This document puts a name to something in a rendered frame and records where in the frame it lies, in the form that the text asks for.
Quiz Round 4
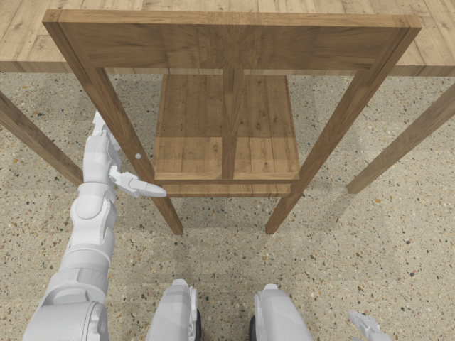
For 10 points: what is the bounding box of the robot left thigh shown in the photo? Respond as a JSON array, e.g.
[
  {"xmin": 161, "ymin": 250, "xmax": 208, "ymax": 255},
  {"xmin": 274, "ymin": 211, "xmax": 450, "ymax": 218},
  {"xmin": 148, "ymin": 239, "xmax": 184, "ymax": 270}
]
[{"xmin": 145, "ymin": 285, "xmax": 197, "ymax": 341}]

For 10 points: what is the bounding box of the robot right hand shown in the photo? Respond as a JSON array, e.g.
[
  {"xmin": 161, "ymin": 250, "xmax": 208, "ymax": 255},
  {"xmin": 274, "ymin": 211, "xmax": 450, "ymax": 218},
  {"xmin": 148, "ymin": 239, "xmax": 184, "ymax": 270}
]
[{"xmin": 348, "ymin": 310, "xmax": 392, "ymax": 341}]

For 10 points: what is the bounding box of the table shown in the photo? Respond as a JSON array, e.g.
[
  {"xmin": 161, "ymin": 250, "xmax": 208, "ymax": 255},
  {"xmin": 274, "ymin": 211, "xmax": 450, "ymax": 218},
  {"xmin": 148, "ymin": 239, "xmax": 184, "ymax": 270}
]
[{"xmin": 0, "ymin": 0, "xmax": 455, "ymax": 194}]

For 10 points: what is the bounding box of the robot thigh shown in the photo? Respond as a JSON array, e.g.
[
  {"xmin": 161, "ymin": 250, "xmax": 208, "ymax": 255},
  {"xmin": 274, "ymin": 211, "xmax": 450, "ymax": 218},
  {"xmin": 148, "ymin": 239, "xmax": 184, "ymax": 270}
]
[
  {"xmin": 145, "ymin": 285, "xmax": 197, "ymax": 341},
  {"xmin": 255, "ymin": 289, "xmax": 313, "ymax": 341}
]

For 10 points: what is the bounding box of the robot right thigh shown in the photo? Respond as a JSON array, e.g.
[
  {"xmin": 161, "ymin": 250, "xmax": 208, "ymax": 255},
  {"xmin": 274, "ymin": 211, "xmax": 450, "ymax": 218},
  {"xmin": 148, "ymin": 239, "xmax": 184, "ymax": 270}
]
[{"xmin": 255, "ymin": 289, "xmax": 313, "ymax": 341}]

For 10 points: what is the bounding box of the robot left hand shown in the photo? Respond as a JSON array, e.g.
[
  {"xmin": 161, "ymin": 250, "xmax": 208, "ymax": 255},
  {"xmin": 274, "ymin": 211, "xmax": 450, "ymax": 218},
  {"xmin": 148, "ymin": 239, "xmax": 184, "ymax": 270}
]
[{"xmin": 82, "ymin": 111, "xmax": 166, "ymax": 198}]

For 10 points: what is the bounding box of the robot left forearm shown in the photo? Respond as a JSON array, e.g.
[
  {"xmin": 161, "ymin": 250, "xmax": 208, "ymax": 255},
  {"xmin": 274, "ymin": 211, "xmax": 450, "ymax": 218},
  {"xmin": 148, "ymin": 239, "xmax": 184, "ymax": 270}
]
[{"xmin": 22, "ymin": 181, "xmax": 117, "ymax": 341}]

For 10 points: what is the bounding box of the chair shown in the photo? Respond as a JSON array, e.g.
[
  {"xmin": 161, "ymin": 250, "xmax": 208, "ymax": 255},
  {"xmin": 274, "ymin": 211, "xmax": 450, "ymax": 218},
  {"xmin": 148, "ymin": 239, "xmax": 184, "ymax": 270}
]
[{"xmin": 41, "ymin": 9, "xmax": 422, "ymax": 235}]

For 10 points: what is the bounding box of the robot left upper arm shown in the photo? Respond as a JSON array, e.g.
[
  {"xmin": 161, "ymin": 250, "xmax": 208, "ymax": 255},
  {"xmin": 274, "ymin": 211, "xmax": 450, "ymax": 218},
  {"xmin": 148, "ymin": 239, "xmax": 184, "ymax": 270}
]
[{"xmin": 26, "ymin": 301, "xmax": 109, "ymax": 341}]

